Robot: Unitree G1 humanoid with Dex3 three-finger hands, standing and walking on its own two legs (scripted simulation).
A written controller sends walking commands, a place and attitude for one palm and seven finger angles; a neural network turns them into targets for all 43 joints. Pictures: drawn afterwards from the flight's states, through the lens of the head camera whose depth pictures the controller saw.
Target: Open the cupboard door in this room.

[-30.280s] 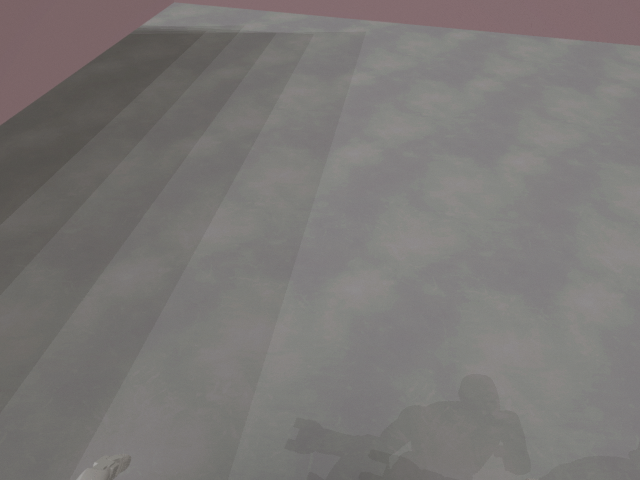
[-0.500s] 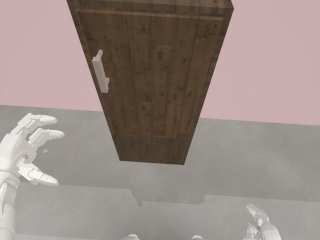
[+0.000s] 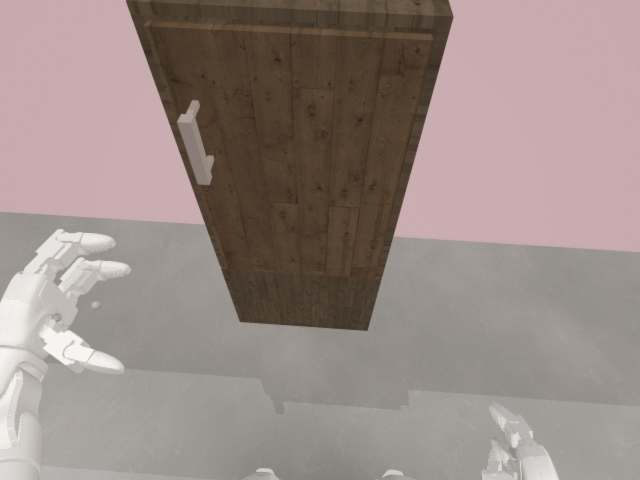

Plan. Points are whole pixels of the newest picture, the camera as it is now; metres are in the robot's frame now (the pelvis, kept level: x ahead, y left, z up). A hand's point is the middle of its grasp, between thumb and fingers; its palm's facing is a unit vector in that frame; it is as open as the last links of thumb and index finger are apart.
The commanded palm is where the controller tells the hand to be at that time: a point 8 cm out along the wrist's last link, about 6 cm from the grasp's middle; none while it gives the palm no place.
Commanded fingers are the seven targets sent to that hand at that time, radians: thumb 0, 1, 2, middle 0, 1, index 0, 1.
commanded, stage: move the hooked fingers beside the handle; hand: left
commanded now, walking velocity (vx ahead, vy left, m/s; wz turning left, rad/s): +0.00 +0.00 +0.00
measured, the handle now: (199, 143) +0.59 +0.23 +0.06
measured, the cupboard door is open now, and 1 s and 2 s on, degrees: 0 0 0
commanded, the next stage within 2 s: none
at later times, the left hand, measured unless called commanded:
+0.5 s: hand (110, 250) +0.37 +0.29 +0.07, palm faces +0.03 -1.00 -0.03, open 14.0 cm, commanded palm +0.35 +0.33 +0.07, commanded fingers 0.00 -0.50 0.30 -0.30 -1.20 -0.30 -1.20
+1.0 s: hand (129, 207) +0.44 +0.30 +0.06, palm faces -0.01 -1.00 -0.01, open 14.0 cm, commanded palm +0.43 +0.34 +0.06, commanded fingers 0.00 -0.50 0.30 -0.30 -1.20 -0.30 -1.20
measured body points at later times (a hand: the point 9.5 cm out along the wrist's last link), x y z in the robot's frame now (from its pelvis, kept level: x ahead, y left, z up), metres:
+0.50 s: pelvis +0.00 +0.00 -0.01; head +0.08 +0.01 +0.44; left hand +0.36 +0.35 +0.07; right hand +0.09 -0.28 -0.10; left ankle +0.00 +0.11 -0.70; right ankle +0.02 -0.12 -0.70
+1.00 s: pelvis +0.00 +0.02 -0.02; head +0.11 +0.05 +0.42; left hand +0.44 +0.35 +0.06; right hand +0.04 -0.25 -0.12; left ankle +0.00 +0.11 -0.70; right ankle +0.02 -0.12 -0.70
